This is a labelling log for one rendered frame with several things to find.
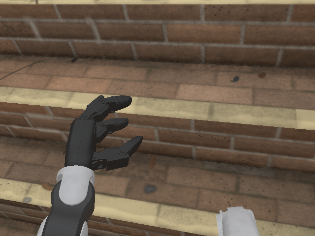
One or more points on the robot left forearm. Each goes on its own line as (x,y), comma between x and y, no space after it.
(72,203)

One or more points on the robot left hand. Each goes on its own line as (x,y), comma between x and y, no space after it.
(90,129)

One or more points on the right robot thigh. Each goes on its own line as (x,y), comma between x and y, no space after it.
(236,221)

